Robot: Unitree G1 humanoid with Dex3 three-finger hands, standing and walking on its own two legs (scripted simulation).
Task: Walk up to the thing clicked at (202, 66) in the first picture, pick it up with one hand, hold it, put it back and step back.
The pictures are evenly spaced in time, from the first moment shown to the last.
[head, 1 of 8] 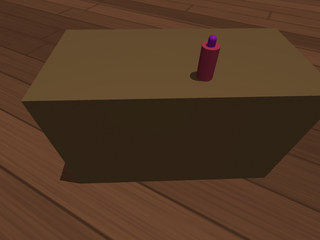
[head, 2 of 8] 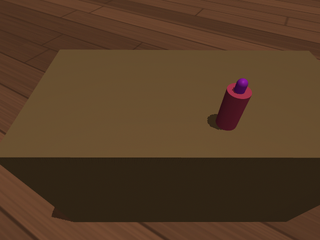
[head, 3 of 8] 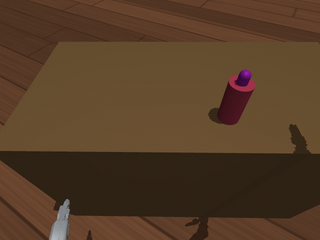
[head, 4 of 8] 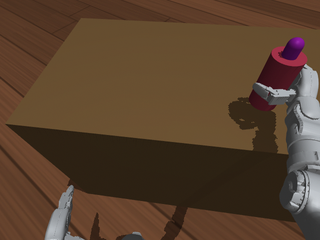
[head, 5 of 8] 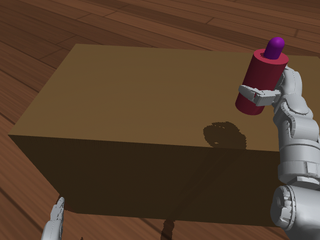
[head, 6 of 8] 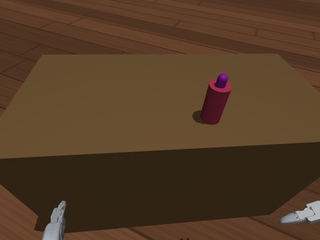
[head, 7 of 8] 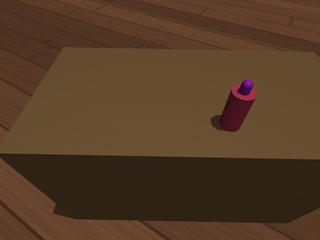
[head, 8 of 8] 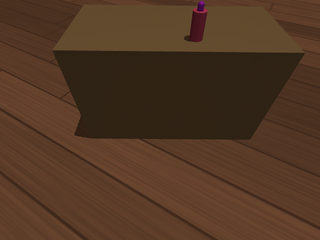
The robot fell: no
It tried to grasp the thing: yes
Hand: right
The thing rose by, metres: 0.23
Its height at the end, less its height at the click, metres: +0.00
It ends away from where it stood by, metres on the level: 0.00
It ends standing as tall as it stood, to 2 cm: yes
